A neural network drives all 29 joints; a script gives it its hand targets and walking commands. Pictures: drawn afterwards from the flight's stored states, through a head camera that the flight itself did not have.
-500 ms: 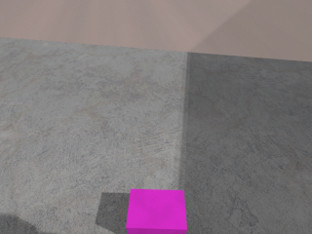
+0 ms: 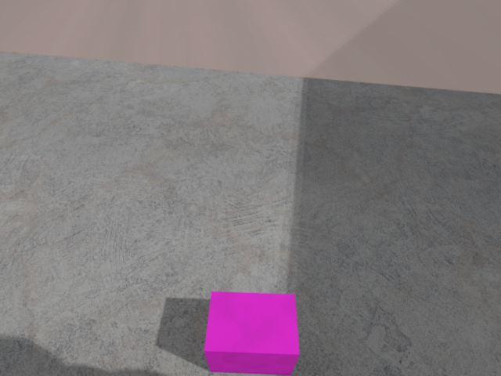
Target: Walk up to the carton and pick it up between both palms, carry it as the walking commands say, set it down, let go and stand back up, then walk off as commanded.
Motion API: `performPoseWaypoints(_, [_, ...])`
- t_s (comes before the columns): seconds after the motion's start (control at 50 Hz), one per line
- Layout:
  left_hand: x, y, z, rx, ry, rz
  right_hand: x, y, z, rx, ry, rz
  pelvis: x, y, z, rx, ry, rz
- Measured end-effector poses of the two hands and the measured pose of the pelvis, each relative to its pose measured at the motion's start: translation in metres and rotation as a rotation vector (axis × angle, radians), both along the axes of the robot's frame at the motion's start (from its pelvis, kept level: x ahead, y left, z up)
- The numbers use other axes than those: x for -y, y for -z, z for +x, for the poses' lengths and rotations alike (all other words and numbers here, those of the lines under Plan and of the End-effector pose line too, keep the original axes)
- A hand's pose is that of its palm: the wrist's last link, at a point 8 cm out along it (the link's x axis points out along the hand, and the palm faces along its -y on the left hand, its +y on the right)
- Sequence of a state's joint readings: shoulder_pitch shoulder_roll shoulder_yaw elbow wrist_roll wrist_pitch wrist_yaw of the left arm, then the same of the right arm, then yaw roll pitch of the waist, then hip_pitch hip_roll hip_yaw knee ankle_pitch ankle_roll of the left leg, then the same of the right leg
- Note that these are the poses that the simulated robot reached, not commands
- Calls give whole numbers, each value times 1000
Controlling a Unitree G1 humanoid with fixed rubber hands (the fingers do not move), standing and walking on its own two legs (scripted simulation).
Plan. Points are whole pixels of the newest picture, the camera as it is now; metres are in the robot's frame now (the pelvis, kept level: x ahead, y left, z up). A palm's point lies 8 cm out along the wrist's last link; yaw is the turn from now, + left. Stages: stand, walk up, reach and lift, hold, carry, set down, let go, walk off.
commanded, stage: stand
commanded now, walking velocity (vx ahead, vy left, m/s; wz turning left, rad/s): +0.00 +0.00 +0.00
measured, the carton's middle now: (251, 334) +0.40 +0.00 -0.65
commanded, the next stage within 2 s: walk off in 0.42 s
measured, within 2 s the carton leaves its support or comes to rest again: neither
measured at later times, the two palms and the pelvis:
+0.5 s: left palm out of the picture -0.09 +0.20 -0.15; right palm out of the picture -0.07 -0.19 -0.15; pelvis -0.02 +0.00 +0.00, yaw +0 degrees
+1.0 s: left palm out of the picture -0.08 +0.21 -0.15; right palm out of the picture -0.01 -0.25 -0.15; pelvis -0.03 -0.03 -0.01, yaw +4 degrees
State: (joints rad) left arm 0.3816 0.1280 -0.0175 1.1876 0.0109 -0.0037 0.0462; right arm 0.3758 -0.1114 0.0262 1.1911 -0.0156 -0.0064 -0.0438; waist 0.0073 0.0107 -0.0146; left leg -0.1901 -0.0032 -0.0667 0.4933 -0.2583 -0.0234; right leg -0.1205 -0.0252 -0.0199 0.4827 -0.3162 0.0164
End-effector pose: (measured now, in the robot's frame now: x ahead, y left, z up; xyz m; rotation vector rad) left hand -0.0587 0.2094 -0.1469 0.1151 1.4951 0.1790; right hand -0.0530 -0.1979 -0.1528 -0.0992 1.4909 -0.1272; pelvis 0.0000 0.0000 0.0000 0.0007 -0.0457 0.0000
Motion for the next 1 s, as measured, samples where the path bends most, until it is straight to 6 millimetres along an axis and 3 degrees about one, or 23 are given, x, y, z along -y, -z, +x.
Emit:
performPoseWaypoints(0.22, [9, 2, -14, -20, 0, -26, 5, -3, -16, -34, 10, -19, 1, -1, -12, -2, -2, 0])
performPoseWaypoints(0.4, [4, 0, -23, -24, -20, -7, 0, -1, -19, -32, 6, -2, 1, -1, -17, -2, -5, -4])
performPoseWaypoints(0.68, [16, 0, -28, -27, -23, -26, -4, 0, -25, -32, 8, 17, 2, 0, -24, -8, -13, -1])
performPoseWaypoints(0.78, [6, 2, -21, 16, -56, 17, 7, 4, -13, -17, -29, 0, 3, 4, -30, -21, -45, -12])
performPoseWaypoints(0.88, [-6, 7, -20, 15, -72, 45, 23, 1, 20, 72, -66, -43, 6, 8, -32, -42, -66, -20])
performPoseWaypoints(1.0, [-1, 4, -24, -14, -73, 66, 53, -6, 47, 143, -61, -86, 28, 7, -30, -63, -73, -13])
